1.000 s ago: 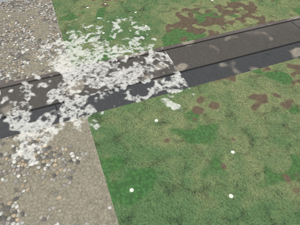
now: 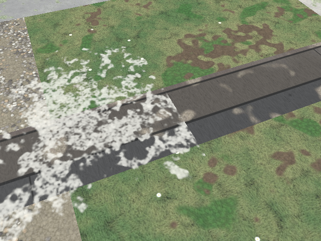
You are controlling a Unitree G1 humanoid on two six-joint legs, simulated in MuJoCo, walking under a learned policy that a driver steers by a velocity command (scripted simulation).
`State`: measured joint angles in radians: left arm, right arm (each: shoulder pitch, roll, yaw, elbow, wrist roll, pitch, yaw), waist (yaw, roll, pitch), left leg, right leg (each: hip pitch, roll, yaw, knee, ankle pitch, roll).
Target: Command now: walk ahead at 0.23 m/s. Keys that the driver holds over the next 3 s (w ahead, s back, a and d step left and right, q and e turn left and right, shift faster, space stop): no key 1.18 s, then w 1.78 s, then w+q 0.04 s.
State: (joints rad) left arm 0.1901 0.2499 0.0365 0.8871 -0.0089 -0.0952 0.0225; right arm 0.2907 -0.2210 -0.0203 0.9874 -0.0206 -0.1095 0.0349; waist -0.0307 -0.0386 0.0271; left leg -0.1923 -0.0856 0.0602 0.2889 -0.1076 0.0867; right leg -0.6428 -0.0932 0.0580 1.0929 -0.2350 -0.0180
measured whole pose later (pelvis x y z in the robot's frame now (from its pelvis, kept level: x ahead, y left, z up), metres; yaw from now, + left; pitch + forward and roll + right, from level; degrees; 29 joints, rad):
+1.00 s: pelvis +0.13 -0.04 -0.01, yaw +1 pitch -1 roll +0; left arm 0.14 0.19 0.05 1.05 0.00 0.01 0.03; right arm 0.32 -0.16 0.00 1.12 -0.01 -0.02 -0.04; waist -0.01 0.00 0.04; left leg -0.12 0.01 0.03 0.52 -0.38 0.00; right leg -0.32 0.02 -0.01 0.53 -0.19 -0.03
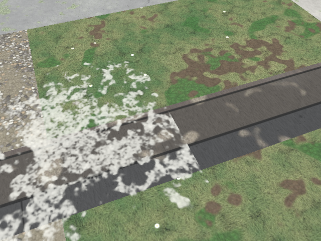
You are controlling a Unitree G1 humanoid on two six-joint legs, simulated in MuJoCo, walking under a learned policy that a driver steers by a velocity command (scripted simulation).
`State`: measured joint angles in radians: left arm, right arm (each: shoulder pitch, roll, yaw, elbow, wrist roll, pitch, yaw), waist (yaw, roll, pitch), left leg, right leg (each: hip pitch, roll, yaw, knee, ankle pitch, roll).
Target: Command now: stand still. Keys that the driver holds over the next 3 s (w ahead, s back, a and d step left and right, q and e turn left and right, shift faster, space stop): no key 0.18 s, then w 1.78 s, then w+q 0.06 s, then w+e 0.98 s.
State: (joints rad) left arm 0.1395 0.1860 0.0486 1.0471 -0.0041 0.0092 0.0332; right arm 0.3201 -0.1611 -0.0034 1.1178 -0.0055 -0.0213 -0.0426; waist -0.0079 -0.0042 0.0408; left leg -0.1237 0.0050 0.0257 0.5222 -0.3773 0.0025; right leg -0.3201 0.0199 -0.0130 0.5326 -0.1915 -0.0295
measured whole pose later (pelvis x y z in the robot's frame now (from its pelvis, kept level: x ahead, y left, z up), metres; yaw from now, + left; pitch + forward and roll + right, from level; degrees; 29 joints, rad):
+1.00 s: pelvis +0.31 +0.01 -0.02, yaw +0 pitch +2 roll -1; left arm 0.47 0.23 0.04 1.10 0.00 -0.06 0.01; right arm -0.04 -0.21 -0.05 0.84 0.03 -0.11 0.05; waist 0.06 0.01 0.04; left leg -0.54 0.02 0.06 0.55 -0.04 0.10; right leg 0.13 -0.03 -0.06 0.41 -0.50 0.01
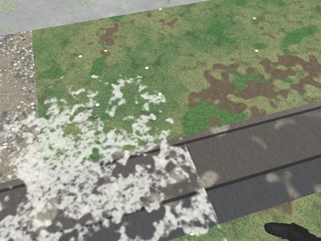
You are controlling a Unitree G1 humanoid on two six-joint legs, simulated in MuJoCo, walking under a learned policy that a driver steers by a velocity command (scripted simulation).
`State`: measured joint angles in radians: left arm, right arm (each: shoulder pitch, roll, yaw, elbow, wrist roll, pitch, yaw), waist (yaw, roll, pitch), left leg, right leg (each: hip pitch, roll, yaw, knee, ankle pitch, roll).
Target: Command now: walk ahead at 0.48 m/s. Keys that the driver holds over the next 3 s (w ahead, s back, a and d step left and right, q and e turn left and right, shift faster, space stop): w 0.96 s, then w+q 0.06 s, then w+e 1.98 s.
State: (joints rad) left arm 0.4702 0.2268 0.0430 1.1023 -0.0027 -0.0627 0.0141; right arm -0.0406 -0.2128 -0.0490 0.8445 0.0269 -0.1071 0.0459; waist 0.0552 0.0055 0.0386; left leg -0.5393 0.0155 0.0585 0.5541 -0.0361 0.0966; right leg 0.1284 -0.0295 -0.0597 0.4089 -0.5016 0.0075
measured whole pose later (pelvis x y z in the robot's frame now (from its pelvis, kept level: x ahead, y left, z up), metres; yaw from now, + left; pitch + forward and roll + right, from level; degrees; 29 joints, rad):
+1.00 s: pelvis +0.55 -0.03 +0.03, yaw +0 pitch +2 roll -2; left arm 0.37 0.23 0.05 1.02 -0.01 -0.09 0.00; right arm 0.05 -0.24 -0.06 0.89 0.02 -0.08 0.01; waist 0.07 0.04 0.00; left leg -0.67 0.12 -0.02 0.62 0.07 0.02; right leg 0.01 0.05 -0.07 0.19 -0.23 -0.04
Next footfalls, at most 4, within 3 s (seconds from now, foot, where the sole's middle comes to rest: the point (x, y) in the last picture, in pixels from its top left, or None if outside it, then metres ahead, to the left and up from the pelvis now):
0.58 right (207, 228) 0.51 -0.13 -0.75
1.14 left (150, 158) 0.82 0.12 -0.75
1.70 right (208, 117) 1.08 -0.16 -0.75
2.20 left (196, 70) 1.43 -0.11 -0.75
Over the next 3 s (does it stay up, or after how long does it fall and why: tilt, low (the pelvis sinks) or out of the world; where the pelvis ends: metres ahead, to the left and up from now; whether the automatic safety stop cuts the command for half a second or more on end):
stays up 1.49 -0.43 0.03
